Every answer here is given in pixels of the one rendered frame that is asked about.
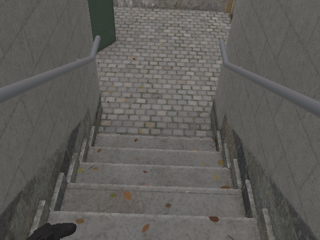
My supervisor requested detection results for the left robot hand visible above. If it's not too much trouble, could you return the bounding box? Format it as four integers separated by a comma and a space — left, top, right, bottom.
26, 223, 77, 240

